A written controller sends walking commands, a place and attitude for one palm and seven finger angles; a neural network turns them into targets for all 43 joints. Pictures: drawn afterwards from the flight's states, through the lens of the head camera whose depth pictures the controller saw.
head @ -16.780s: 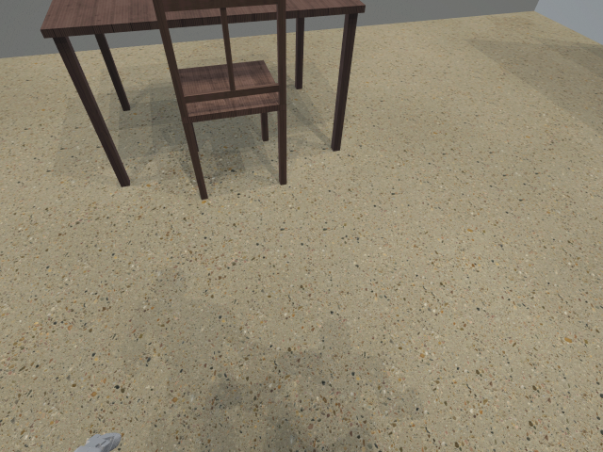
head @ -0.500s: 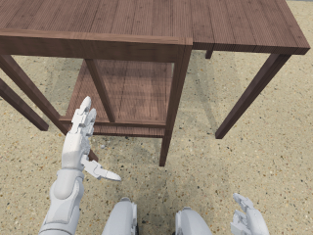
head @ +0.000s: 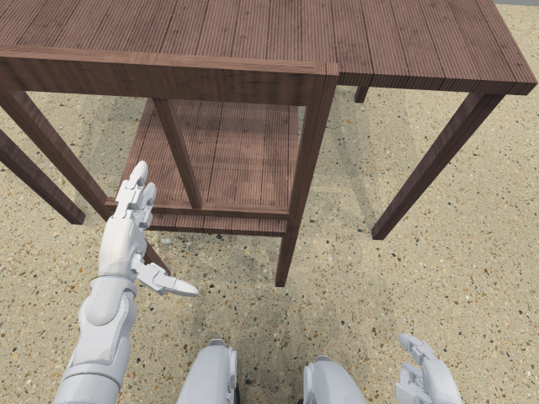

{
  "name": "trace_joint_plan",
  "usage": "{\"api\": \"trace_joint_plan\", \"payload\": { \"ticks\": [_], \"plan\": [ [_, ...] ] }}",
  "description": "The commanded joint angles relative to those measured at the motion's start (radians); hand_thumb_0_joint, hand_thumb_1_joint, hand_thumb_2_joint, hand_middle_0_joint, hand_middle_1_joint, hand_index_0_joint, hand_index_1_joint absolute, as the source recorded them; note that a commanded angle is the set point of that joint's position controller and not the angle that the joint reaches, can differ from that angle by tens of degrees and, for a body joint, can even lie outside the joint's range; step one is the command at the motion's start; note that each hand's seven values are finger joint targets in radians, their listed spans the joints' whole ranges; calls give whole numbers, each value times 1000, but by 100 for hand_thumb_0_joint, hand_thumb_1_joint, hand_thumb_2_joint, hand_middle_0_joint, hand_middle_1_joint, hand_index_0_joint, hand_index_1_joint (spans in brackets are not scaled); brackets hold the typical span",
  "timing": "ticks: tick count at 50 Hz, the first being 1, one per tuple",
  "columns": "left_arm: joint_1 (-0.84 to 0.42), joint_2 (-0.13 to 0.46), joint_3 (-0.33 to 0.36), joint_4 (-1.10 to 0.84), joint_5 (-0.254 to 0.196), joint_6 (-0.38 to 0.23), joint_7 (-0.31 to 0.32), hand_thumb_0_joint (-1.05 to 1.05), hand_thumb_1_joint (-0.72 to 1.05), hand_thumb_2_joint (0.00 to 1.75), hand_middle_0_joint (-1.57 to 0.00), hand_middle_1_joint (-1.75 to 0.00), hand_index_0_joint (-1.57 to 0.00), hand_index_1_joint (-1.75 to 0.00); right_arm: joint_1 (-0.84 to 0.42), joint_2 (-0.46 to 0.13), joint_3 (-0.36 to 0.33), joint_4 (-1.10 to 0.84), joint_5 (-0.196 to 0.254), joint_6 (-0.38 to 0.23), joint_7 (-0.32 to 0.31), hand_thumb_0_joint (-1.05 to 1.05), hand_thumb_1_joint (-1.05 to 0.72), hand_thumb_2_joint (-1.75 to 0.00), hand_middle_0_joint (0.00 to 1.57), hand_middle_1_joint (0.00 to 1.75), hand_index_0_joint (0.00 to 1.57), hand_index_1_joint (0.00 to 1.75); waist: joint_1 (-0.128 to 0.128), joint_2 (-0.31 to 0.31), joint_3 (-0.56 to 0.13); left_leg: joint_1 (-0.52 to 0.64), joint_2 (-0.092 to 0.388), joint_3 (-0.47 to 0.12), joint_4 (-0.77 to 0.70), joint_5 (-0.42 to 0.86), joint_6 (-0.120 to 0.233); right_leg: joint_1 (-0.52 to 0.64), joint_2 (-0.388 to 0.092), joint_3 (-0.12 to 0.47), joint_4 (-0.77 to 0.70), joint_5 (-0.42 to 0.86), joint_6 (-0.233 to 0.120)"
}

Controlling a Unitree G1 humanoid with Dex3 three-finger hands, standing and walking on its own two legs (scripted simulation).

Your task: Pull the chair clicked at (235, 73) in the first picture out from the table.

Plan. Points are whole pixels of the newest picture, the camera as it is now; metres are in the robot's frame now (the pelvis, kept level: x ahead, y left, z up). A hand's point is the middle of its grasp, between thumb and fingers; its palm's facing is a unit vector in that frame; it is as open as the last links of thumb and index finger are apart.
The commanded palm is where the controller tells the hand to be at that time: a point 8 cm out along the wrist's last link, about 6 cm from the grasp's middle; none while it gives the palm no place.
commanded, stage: aim the fingers beside a spindle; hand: left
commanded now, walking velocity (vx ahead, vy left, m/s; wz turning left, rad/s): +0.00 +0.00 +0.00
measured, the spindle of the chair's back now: (183, 162) +0.48 +0.16 +0.02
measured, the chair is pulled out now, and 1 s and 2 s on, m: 0.00 0.00 0.00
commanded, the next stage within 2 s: push the fingers through the gap in 1.50 s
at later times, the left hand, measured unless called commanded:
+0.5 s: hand (180, 254) +0.32 +0.14 +0.03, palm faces -0.07 -1.00 +0.00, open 17.0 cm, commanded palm +0.31 +0.20 +0.03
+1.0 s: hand (162, 244) +0.33 +0.16 +0.02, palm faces +0.03 -1.00 -0.06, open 16.9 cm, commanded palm +0.31 +0.21 +0.02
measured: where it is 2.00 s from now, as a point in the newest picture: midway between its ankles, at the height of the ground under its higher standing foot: outside the picture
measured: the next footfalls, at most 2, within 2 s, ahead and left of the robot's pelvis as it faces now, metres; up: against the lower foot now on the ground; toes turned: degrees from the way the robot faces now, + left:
none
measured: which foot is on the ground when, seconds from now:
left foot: down 0.00-1.00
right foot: down 0.00-1.00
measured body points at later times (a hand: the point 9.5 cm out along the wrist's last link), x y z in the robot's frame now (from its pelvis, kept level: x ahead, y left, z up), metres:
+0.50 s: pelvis +0.01 +0.00 +0.01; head +0.12 +0.01 +0.44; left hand +0.31 +0.19 +0.03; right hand +0.16 -0.25 -0.10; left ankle +0.05 +0.11 -0.62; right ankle -0.01 -0.11 -0.62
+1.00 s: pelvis +0.01 -0.01 +0.00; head +0.11 +0.00 +0.44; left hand +0.32 +0.22 +0.03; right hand +0.16 -0.25 -0.10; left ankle +0.05 +0.11 -0.62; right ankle -0.01 -0.11 -0.62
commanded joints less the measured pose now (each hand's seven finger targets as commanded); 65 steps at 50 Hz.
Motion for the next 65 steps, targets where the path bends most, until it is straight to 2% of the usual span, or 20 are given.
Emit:
{"api": "trace_joint_plan", "payload": {
  "ticks": [1, 3, 6, 12, 17, 22, 26, 27, 29, 31, 34, 38, 41, 43, 47, 51, 55, 57, 61, 65],
  "plan": [
    [-62, 53, -15, -275, -44, -32, -67, 0, -50, 30, -6, -8, -6, -8, 21, -153, -69, -154, 17, -38, -19, 0, -90, -90, 20, 30, 20, 30, -6, -6, -403, 386, -19, -41, -161, 292, 13, 171, 19, 47, -206, 355, -8],
    [-97, 99, 18, -388, -45, -67, -44, 0, -50, 30, -6, -8, -6, -8, 19, -146, -69, -151, 14, -46, -25, 0, -90, -90, 20, 30, 20, 30, -3, 11, -440, 420, -16, -41, -158, 336, 14, 181, 17, 50, -199, 387, -4],
    [-137, 158, 76, -427, -18, -120, 26, 0, -50, 30, -6, -8, -6, -8, 25, -136, -63, -122, 0, -55, -29, 0, -90, -90, 20, 30, 20, 30, -9, 37, -395, 420, -12, -49, -149, 344, 12, 133, 23, 43, -184, 359, -5],
    [-79, 73, 30, -143, 10, -83, 4, 0, -50, 30, -6, -8, -6, -8, 22, -145, -59, -96, 0, -42, -16, 0, -90, -90, 20, 30, 20, 30, -30, -10, -268, 309, -20, -40, -149, 208, 9, 79, 25, 39, -196, 262, -6],
    [-52, 32, -38, -231, -34, -27, -78, 0, -50, 30, -6, -8, -6, -8, 24, -154, -69, -141, 17, -39, -18, 0, -90, -90, 20, 30, 20, 30, -12, 18, -384, 395, -17, -42, -160, 294, 10, 137, 19, 42, -201, 347, -10],
    [-68, 128, 44, -468, -24, -98, 12, 0, -50, 30, -6, -8, -6, -8, 26, -137, -68, -146, 4, -54, -25, 0, -90, -90, 20, 30, 20, 30, 13, 62, -454, 491, -10, -58, -168, 412, 5, 151, 21, 33, -179, 400, -10],
    [-79, 135, 80, -303, 19, -114, 74, 0, -50, 30, -6, -8, -6, -8, 25, -135, -61, -103, -6, -45, -18, 0, -90, -90, 20, 30, 20, 30, -19, -6, -296, 365, -13, -55, -153, 293, 8, 86, 28, 29, -182, 311, -5],
    [-102, 97, 45, -236, 28, -105, 67, 0, -50, 30, -6, -8, -6, -8, 20, -135, -59, -98, -6, -41, -16, 0, -90, -90, 20, 30, 20, 30, -38, -29, -263, 327, -16, -47, -144, 244, 10, 71, 27, 33, -186, 287, -2],
    [-110, 72, 25, -138, 30, -81, 36, 0, -50, 30, -6, -8, -6, -8, 18, -145, -59, -99, -1, -35, -13, 0, -90, -90, 20, 30, 20, 30, -38, -38, -228, 279, -22, -43, -146, 169, 8, 56, 26, 38, -195, 229, -5],
    [-110, 27, -26, -122, 20, -57, -9, 0, -50, 30, -6, -8, -6, -8, 18, -150, -63, -116, 6, -32, -12, 0, -90, -90, 20, 30, 20, 30, -36, -20, -262, 300, -25, -38, -148, 177, 11, 70, 24, 41, -201, 240, -9],
    [-97, 23, -49, -247, -17, -43, -54, 0, -50, 30, -6, -8, -6, -8, 18, -150, -69, -144, 13, -34, -17, 0, -90, -90, 20, 30, 20, 30, -8, 38, -398, 395, -22, -37, -153, 280, 9, 135, 17, 47, -199, 333, -11],
    [-111, 121, 27, -448, -27, -84, -6, 0, -50, 30, -6, -8, -6, -8, 28, -141, -70, -143, 6, -49, -26, 0, -90, -90, 20, 30, 20, 30, 9, 73, -486, 501, -12, -53, -156, 409, 7, 162, 18, 43, -186, 416, -10],
    [-61, 162, 92, -396, -3, -101, 54, 0, -50, 30, -6, -8, -6, -8, 33, -133, -63, -119, -3, -45, -24, 0, -90, -90, 20, 30, 20, 30, 3, 7, -408, 426, -14, -46, -150, 394, 11, 171, 24, 42, -182, 422, -5],
    [-27, 141, 104, -301, 5, -96, 66, 0, -50, 30, -6, -8, -6, -8, 27, -127, -61, -109, -3, -36, -17, 0, -90, -90, 20, 30, 20, 30, -4, -36, -342, 349, -19, -34, -147, 328, 10, 174, 25, 47, -186, 399, 0],
    [0, 71, 45, -111, 1, -51, -5, 0, -50, 30, -6, -8, -6, -8, 17, -142, -59, -114, 8, -23, -9, 0, -90, -90, 20, 30, 20, 30, -26, -76, -227, 244, -28, -16, -141, 198, 11, 138, 24, 59, -216, 306, 0],
    [-118, 47, -26, -232, -37, -62, -84, 0, -50, 30, -6, -8, -6, -8, 12, -150, -66, -135, 18, -38, -24, 0, -90, -90, 20, 30, 20, 30, -41, -18, -317, 301, -24, -22, -130, 226, 19, 153, 18, 74, -218, 327, -2],
    [-152, 123, 21, -453, -52, -121, -52, 0, -50, 30, -6, -8, -6, -8, 22, -144, -70, -123, 9, -70, -37, 0, -90, -90, 20, 30, 20, 30, -13, 91, -454, 475, -15, -44, -144, 364, 13, 156, 17, 56, -203, 391, -8],
    [-137, 144, 47, -441, -32, -126, -10, 0, -50, 30, -6, -8, -6, -8, 24, -141, -64, -109, 1, -73, -36, 0, -90, -90, 20, 30, 20, 30, -12, 83, -439, 471, -13, -52, -146, 383, 11, 140, 20, 47, -189, 388, -8],
    [-100, 148, 107, -160, 3, -76, 26, 0, -50, 30, -6, -8, -6, -8, 28, -144, -61, -77, -2, -50, -26, 0, -90, -90, 20, 30, 20, 30, -25, -36, -278, 294, -20, -41, -134, 243, 12, 100, 28, 42, -191, 300, -2],
    [-43, 96, 73, -95, -15, -23, -29, 0, -50, 30, -6, -8, -6, -8, 15, -153, -63, -122, 10, -28, -16, 0, -90, -90, 20, 30, 20, 30, -1, -36, -304, 274, -29, -19, -147, 216, 9, 150, 21, 57, -205, 309, -4]
  ]
}}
